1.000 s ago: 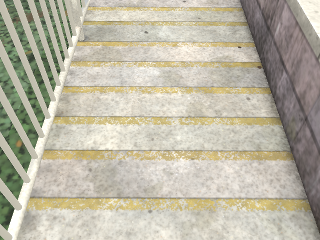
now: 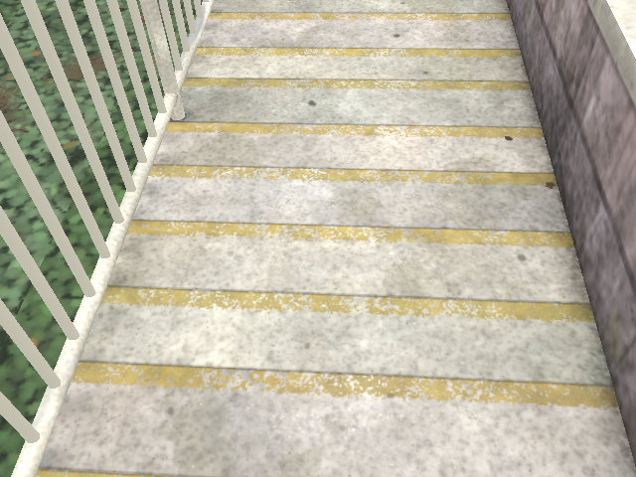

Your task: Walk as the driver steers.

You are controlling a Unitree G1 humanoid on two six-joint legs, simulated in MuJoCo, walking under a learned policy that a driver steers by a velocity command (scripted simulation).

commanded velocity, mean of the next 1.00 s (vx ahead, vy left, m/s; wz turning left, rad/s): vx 0.49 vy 0.00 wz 0.00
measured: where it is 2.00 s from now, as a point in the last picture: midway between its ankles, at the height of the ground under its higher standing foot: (372, 254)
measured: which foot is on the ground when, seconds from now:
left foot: up 0.00-0.16, down 0.18-0.76, up 0.78-1.00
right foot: down 0.00-0.20, up 0.22-0.72, down 0.74-1.00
